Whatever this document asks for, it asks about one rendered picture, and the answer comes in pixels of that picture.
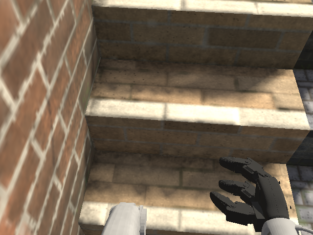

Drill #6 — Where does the left robot thigh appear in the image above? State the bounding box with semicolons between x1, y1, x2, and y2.
101;202;147;235

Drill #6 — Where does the right robot forearm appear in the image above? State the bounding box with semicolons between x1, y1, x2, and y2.
261;217;299;235

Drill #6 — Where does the robot right hand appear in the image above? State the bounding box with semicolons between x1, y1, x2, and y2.
209;157;291;232

